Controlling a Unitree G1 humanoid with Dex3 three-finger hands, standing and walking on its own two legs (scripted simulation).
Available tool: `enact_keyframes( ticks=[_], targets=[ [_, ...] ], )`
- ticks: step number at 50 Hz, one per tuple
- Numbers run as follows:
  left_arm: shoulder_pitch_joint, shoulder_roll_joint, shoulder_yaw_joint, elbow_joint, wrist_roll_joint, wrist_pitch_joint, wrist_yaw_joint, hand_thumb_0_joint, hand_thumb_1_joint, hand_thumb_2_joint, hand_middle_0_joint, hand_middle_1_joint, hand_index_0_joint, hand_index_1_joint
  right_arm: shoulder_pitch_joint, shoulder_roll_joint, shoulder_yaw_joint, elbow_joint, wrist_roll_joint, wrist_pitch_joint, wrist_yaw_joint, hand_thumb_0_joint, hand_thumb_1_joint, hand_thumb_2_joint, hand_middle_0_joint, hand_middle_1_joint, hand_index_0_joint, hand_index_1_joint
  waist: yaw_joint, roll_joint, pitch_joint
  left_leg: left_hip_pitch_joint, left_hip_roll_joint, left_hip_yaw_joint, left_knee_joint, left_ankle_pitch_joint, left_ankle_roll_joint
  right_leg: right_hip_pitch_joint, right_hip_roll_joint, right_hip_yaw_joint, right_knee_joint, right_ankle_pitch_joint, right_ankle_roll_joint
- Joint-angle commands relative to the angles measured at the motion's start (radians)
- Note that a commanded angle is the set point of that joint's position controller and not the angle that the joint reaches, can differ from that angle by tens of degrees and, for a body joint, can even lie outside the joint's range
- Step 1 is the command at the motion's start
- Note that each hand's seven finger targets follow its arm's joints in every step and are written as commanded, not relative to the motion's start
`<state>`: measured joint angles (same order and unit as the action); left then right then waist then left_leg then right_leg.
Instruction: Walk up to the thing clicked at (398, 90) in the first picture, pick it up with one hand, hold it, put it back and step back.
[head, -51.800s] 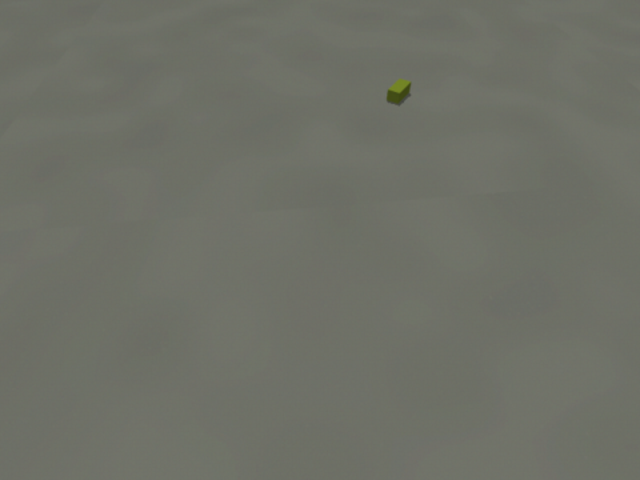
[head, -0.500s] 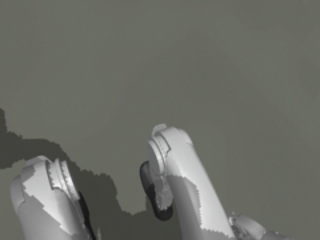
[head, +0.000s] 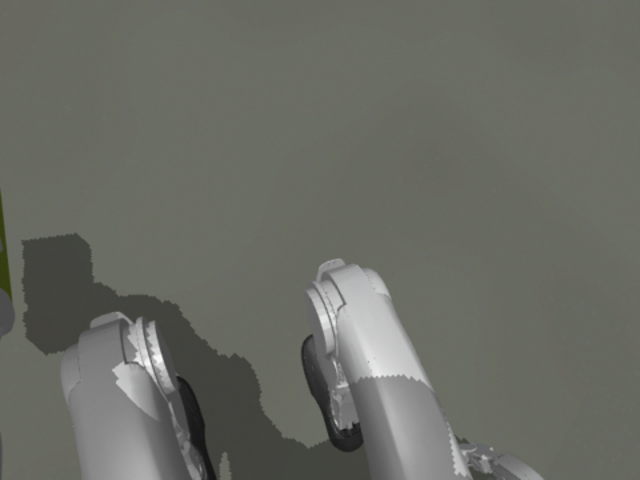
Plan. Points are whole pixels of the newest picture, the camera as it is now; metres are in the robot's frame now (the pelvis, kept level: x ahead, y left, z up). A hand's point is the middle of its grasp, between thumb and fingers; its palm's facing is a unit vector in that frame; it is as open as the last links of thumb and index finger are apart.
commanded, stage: lift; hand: left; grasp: from above
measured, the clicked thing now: out of the picture +0.43 +0.36 -0.18
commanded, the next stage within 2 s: hold in 1.62 s
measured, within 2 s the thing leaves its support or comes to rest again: neither
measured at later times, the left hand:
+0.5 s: hand out of the picture +0.37 +0.34 -0.01, palm faces +0.13 -0.49 -0.86, open 10.5 cm
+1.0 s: hand out of the picture +0.34 +0.29 +0.18, palm faces +0.06 -0.48 -0.87, open 10.7 cm
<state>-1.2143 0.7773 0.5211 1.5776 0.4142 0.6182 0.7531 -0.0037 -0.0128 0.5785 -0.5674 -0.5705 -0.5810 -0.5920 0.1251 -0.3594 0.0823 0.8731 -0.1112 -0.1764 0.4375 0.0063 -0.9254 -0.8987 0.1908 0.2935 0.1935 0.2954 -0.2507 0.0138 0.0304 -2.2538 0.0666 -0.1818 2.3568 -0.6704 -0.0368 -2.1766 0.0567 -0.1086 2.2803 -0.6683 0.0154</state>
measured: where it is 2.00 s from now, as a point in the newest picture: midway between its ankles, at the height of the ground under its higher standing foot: (268, 436)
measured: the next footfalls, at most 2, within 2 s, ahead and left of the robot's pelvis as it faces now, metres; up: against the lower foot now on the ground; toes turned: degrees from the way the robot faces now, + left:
none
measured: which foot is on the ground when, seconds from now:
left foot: down 0.00-1.00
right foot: down 0.00-1.00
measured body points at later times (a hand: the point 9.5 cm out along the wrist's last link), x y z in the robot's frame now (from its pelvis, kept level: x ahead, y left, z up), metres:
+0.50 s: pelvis +0.01 +0.00 +0.09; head +0.19 +0.03 +0.50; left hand +0.36 +0.36 +0.04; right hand +0.12 -0.28 -0.04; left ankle +0.08 +0.14 -0.31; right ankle +0.10 -0.11 -0.31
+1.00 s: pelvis +0.03 -0.02 +0.26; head +0.13 +0.00 +0.70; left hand +0.34 +0.31 +0.23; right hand +0.17 -0.28 +0.13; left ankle +0.08 +0.14 -0.31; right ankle +0.10 -0.11 -0.31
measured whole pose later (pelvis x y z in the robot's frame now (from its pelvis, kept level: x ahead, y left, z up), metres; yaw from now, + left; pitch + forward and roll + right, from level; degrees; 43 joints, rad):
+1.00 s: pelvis +0.03 -0.02 +0.26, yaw +6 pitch +24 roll -1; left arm -0.74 0.31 0.23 1.12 0.35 0.87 0.63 -0.01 -0.11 0.68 -0.61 -0.59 -0.62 -0.61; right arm 0.13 -0.29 -0.04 0.88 0.03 -0.15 0.14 0.01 -0.89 -0.89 0.20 0.29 0.20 0.30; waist -0.11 0.04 -0.22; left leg -1.34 0.10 -0.05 1.48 -0.56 -0.06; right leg -1.32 0.05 -0.03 1.47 -0.57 -0.03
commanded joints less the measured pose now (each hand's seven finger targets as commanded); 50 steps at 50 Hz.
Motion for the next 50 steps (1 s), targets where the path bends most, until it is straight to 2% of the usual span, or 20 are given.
enact_keyframes(
  ticks=[1,3,8,11,13,15,16,19,20,22,25,27,31,34,37,40,43,46,47,50],
  targets=[
    [-0.302,0.239,-0.036,-0.142,0.005,-0.002,0.015,0.000,0.549,0.962,-0.958,-0.778,-0.944,-0.813,0.235,-0.260,-0.076,0.007,0.011,0.005,-0.007,0.000,-0.918,-0.906,0.200,0.299,0.199,0.299,0.006,0.250,-0.783,0.486,-0.014,0.134,-0.204,0.188,0.049,0.409,0.012,-0.038,-0.291,0.275,-0.003],
    [-0.319,0.260,-0.046,-0.178,0.016,0.007,-0.007,0.000,0.634,1.008,-1.008,-0.781,-0.979,-0.817,0.211,-0.250,-0.082,0.021,0.010,0.010,-0.013,0.000,-0.914,-0.905,0.200,0.299,0.200,0.299,0.010,0.257,-0.765,0.487,-0.018,0.134,-0.225,0.160,0.052,0.383,0.006,-0.037,-0.298,0.236,-0.006],
    [-0.336,0.309,-0.057,-0.311,0.097,0.014,-0.058,0.000,0.670,1.011,-1.036,-0.772,-1.006,-0.809,0.187,-0.229,-0.113,0.015,0.027,0.014,-0.030,0.000,-0.911,-0.905,0.200,0.300,0.200,0.300,0.066,0.327,-0.916,0.602,-0.020,0.157,-0.266,0.190,0.044,0.416,0.007,-0.015,-0.314,0.252,-0.025],
    [-0.264,0.255,-0.079,-0.355,0.112,0.035,-0.074,0.000,0.683,1.002,-1.061,-0.743,-1.026,-0.786,0.160,-0.242,-0.159,-0.005,0.052,0.015,-0.049,0.000,-0.912,-0.906,0.200,0.300,0.200,0.300,0.105,0.386,-0.976,0.721,-0.021,0.146,-0.347,0.171,0.030,0.385,0.000,-0.019,-0.330,0.219,-0.044],
    [-0.232,0.203,-0.108,-0.370,0.122,0.054,-0.086,0.000,0.676,0.958,-1.062,-0.700,-1.026,-0.744,0.156,-0.248,-0.182,-0.016,0.071,0.019,-0.067,0.000,-0.908,-0.905,0.200,0.300,0.200,0.300,0.106,0.378,-0.988,0.764,-0.022,0.146,-0.389,0.152,0.028,0.386,0.003,-0.011,-0.366,0.191,-0.049],
    [-0.183,0.130,-0.146,-0.382,0.101,0.077,-0.094,0.000,0.734,0.968,-1.108,-0.688,-1.070,-0.733,0.153,-0.253,-0.200,-0.033,0.085,0.025,-0.086,0.000,-0.905,-0.904,0.200,0.299,0.200,0.299,0.105,0.338,-0.957,0.769,-0.022,0.146,-0.427,0.129,0.030,0.391,0.000,-0.005,-0.408,0.162,-0.046],
    [-0.204,0.107,-0.155,-0.456,0.079,0.072,-0.090,0.000,0.729,0.991,-1.112,-0.700,-1.072,-0.749,0.169,-0.211,-0.179,-0.013,0.087,0.031,-0.095,0.000,-0.905,-0.903,0.200,0.299,0.200,0.299,0.109,0.305,-0.968,0.773,-0.025,0.145,-0.441,0.119,0.033,0.417,0.005,-0.003,-0.435,0.146,-0.043],
    [-0.124,-0.028,-0.192,-0.411,0.004,0.099,-0.091,0.000,0.709,0.990,-1.078,-0.725,-1.045,-0.765,0.185,-0.223,-0.200,-0.050,0.097,0.032,-0.139,0.000,-0.900,-0.900,0.200,0.299,0.200,0.299,0.076,0.193,-0.910,0.787,-0.020,0.134,-0.477,0.124,0.035,0.447,-0.001,0.002,-0.493,0.155,-0.031],
    [-0.156,-0.005,-0.179,-0.466,-0.009,0.096,-0.087,0.000,0.659,1.002,-1.047,-0.726,-1.010,-0.771,0.186,-0.212,-0.191,-0.055,0.102,0.031,-0.156,0.000,-0.900,-0.900,0.200,0.299,0.200,0.299,0.080,0.168,-0.902,0.760,-0.023,0.141,-0.481,0.114,0.039,0.478,0.004,0.018,-0.517,0.132,-0.028],
    [-0.140,-0.039,-0.175,-0.453,-0.026,0.106,-0.077,0.000,0.643,1.010,-1.018,-0.748,-0.985,-0.788,0.198,-0.193,-0.183,-0.069,0.108,0.038,-0.187,0.000,-0.899,-0.899,0.201,0.299,0.200,0.299,0.083,0.126,-0.897,0.770,-0.022,0.152,-0.494,0.142,0.039,0.536,-0.003,0.034,-0.546,0.163,-0.019],
    [-0.128,-0.035,-0.202,-0.429,0.012,0.126,-0.081,0.000,0.614,1.047,-0.997,-0.769,-0.961,-0.814,0.161,-0.185,-0.172,-0.082,0.103,0.033,-0.220,0.000,-0.896,-0.898,0.201,0.300,0.201,0.299,0.076,0.096,-0.849,0.768,-0.025,0.172,-0.534,0.145,0.045,0.584,-0.002,0.063,-0.617,0.152,-0.017],
    [-0.135,-0.011,-0.209,-0.449,0.064,0.136,-0.081,0.000,0.650,1.060,-1.021,-0.765,-0.983,-0.811,0.157,-0.185,-0.172,-0.078,0.101,0.027,-0.234,0.000,-0.896,-0.898,0.201,0.300,0.201,0.300,0.099,0.140,-0.848,0.822,-0.024,0.177,-0.581,0.154,0.039,0.598,-0.008,0.058,-0.632,0.177,-0.019],
    [-0.048,-0.057,-0.236,-0.459,0.117,0.162,-0.075,0.000,0.654,1.013,-1.019,-0.728,-0.986,-0.769,0.126,-0.190,-0.186,-0.108,0.116,0.015,-0.255,0.000,-0.893,-0.898,0.201,0.300,0.201,0.300,0.134,0.175,-0.819,0.964,-0.016,0.150,-0.723,0.144,0.020,0.644,-0.011,0.034,-0.686,0.169,-0.026],
    [-0.011,-0.147,-0.272,-0.556,0.078,0.171,-0.076,0.000,0.599,1.003,-0.982,-0.711,-0.945,-0.756,0.099,-0.160,-0.178,-0.121,0.132,-0.001,-0.270,0.000,-0.890,-0.897,0.201,0.299,0.200,0.299,0.136,0.156,-0.826,1.034,-0.021,0.161,-0.788,0.133,0.021,0.743,0.000,0.050,-0.782,0.129,-0.030],
    [0.012,-0.174,-0.282,-0.650,0.016,0.176,-0.077,0.000,0.573,1.040,-0.942,-0.765,-0.908,-0.807,0.074,-0.144,-0.170,-0.128,0.137,-0.012,-0.285,0.000,-0.888,-0.896,0.201,0.299,0.200,0.299,0.139,0.163,-0.841,1.115,-0.019,0.166,-0.848,0.151,0.020,0.829,0.003,0.071,-0.858,0.124,-0.033],
    [-0.007,-0.134,-0.273,-0.718,-0.010,0.181,-0.063,0.000,0.571,1.084,-0.936,-0.823,-0.903,-0.864,0.051,-0.144,-0.168,-0.112,0.138,-0.009,-0.295,0.000,-0.886,-0.897,0.201,0.299,0.200,0.299,0.158,0.190,-0.835,1.172,-0.011,0.172,-0.910,0.168,0.013,0.906,0.007,0.084,-0.927,0.136,-0.034],
    [-0.008,-0.137,-0.299,-0.763,-0.011,0.194,-0.071,0.000,0.719,1.132,-1.056,-0.830,-1.022,-0.873,0.041,-0.138,-0.174,-0.083,0.145,-0.007,-0.297,0.000,-0.880,-0.895,0.201,0.299,0.200,0.299,0.152,0.192,-0.777,1.250,-0.006,0.164,-0.993,0.172,0.008,0.952,0.009,0.076,-0.987,0.158,-0.030],
    [0.046,-0.173,-0.321,-0.697,0.006,0.231,-0.075,0.000,0.784,1.146,-1.097,-0.828,-1.066,-0.868,0.040,-0.121,-0.174,-0.067,0.152,-0.007,-0.299,0.000,-0.875,-0.893,0.201,0.299,0.200,0.299,0.159,0.154,-0.724,1.289,-0.012,0.175,-1.047,0.217,0.011,1.044,0.009,0.084,-1.056,0.204,-0.024],
    [0.098,-0.206,-0.334,-0.610,0.008,0.250,-0.076,0.000,0.764,1.111,-1.090,-0.789,-1.058,-0.830,0.039,-0.122,-0.178,-0.072,0.155,-0.007,-0.299,0.000,-0.873,-0.893,0.201,0.299,0.200,0.299,0.151,0.118,-0.684,1.280,-0.014,0.175,-1.064,0.221,0.013,1.065,0.011,0.088,-1.077,0.205,-0.019],
    [0.079,-0.217,-0.326,-0.594,-0.010,0.265,-0.072,0.000,0.772,1.010,-1.086,-0.726,-1.064,-0.758,0.048,-0.106,-0.176,-0.066,0.155,-0.012,-0.305,0.000,-0.871,-0.892,0.201,0.299,0.200,0.299,0.156,0.087,-0.627,1.283,-0.023,0.185,-1.108,0.217,0.014,1.130,0.007,0.107,-1.147,0.179,-0.013]
  ],
)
